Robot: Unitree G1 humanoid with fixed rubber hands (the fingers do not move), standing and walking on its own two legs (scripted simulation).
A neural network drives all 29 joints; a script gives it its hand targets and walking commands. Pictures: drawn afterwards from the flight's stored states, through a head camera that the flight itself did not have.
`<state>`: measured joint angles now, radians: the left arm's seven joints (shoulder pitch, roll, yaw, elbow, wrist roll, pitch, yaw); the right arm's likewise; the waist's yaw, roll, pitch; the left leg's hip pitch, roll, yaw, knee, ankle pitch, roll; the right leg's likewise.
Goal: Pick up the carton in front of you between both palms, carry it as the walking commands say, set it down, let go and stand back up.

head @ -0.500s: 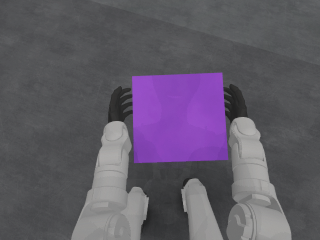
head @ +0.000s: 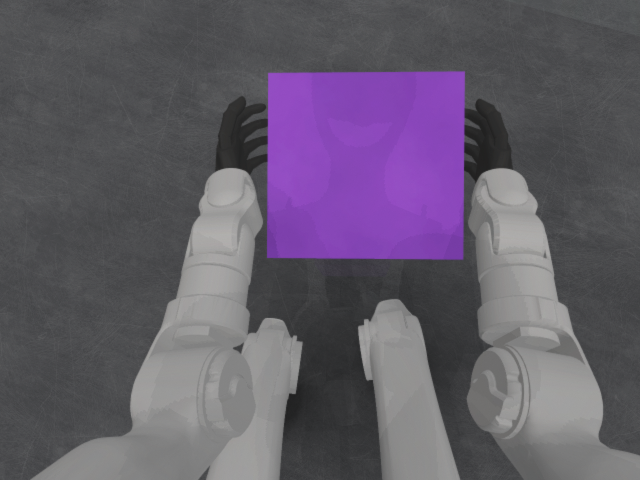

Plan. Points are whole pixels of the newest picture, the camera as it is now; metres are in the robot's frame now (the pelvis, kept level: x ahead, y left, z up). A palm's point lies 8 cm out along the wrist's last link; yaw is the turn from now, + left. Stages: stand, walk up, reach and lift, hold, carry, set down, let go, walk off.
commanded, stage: set down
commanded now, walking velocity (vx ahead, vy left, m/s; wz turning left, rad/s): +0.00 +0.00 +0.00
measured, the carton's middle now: (358, 183) +0.46 -0.08 -0.18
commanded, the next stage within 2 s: none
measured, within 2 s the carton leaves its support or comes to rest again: rests again in 1.10 s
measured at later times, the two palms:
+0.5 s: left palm (273, 181) +0.50 +0.05 -0.25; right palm (464, 183) +0.46 -0.25 -0.26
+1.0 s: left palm (271, 185) +0.51 +0.06 -0.29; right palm (452, 193) +0.46 -0.24 -0.30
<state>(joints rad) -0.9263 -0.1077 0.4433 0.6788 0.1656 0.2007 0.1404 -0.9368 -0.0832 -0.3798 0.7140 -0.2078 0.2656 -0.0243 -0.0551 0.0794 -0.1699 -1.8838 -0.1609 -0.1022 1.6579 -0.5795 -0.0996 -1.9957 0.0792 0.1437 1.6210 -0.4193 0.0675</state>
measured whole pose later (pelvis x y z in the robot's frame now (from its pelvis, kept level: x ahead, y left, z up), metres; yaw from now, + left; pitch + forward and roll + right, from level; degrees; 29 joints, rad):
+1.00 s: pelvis -0.02 +0.01 -0.13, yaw +3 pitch +43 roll +1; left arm -1.33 0.06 0.31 0.97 0.09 0.17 0.20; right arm -1.25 -0.27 -0.39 0.97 -0.12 0.20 0.01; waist -0.12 0.10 0.17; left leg -2.25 -0.24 -0.09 2.10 -0.61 -0.12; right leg -2.32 0.02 0.11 2.04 -0.47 0.09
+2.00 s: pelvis -0.03 +0.00 -0.15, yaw +2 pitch +37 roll +1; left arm -1.36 0.26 0.03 0.99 -0.15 0.07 0.15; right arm -1.34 -0.50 -0.24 1.19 0.20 -0.04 0.02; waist -0.10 0.04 0.38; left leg -2.21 -0.14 -0.06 2.18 -0.62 -0.10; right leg -2.30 -0.03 0.06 2.11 -0.46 0.03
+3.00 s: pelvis +0.01 +0.00 +0.08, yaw -1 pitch +45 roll +4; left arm -0.95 0.10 0.23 0.69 0.03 0.18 0.13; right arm -0.95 -0.32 -0.36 0.80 0.01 0.13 0.09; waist -0.08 0.04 -0.10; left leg -1.65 -0.07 -0.06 1.33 -0.47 -0.06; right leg -1.75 0.01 0.07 1.30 -0.34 0.02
